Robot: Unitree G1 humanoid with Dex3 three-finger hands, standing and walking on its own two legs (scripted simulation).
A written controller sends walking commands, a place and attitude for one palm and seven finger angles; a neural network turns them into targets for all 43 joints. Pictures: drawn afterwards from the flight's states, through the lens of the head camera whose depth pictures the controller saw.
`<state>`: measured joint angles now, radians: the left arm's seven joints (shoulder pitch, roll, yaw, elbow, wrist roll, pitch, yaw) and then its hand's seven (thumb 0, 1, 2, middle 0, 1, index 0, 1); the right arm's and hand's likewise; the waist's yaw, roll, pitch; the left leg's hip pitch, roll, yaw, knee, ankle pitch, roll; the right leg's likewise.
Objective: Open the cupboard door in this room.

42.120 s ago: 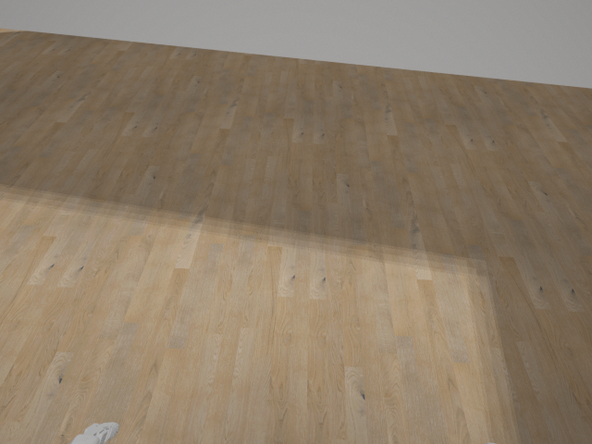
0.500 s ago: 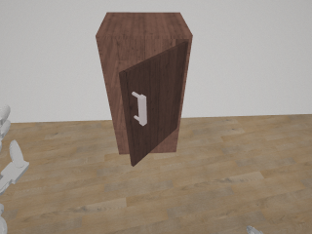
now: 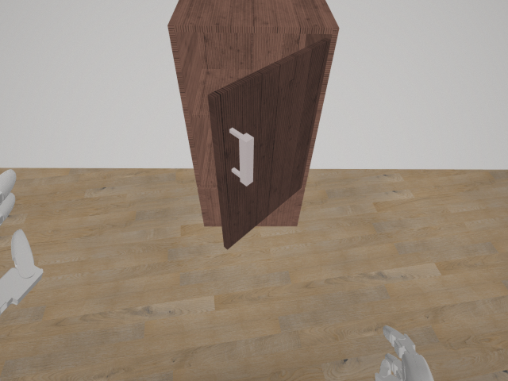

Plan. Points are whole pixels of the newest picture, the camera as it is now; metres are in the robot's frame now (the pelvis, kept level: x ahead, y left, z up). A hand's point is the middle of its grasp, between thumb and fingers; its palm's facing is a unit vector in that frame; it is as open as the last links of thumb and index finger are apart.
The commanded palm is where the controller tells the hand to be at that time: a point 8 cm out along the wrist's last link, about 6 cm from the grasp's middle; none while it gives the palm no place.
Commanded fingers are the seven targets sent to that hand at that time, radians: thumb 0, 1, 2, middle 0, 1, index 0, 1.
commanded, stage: stop stepping back and stand still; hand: left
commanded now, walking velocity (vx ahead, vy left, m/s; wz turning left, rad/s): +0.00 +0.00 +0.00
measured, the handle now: (240, 156) +0.61 +0.09 -0.03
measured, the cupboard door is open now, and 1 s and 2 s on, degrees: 45 45 45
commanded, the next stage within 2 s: let the arm hang, fingers relaxed in 0.80 s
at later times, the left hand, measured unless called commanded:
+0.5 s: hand (25, 265) +0.20 +0.28 +0.15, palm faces +0.39 -0.78 -0.49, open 7.4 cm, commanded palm +0.14 +0.32 +0.18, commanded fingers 0.00 0.90 0.90 -0.20 -0.30 -0.20 -0.30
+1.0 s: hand (65, 308) +0.20 +0.29 +0.03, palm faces +0.20 -0.84 -0.51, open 7.4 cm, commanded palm none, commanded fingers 0.00 0.90 0.90 -0.20 -0.30 -0.20 -0.30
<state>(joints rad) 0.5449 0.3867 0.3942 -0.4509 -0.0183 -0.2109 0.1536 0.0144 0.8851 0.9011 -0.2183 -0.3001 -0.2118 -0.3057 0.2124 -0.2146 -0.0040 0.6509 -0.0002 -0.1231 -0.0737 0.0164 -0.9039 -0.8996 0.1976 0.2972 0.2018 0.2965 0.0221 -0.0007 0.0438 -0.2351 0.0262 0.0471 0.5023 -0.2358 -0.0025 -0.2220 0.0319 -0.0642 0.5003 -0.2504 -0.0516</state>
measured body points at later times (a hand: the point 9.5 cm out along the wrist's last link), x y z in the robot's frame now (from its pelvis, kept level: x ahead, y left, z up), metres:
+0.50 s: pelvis +0.00 +0.02 +0.01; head +0.02 +0.02 +0.46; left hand +0.18 +0.32 +0.18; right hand +0.16 -0.21 -0.08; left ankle +0.02 +0.12 -0.74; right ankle +0.01 -0.08 -0.74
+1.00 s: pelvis -0.01 +0.03 +0.00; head +0.01 +0.00 +0.45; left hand +0.18 +0.33 +0.06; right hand +0.16 -0.22 -0.12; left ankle +0.02 +0.12 -0.74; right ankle +0.02 -0.08 -0.74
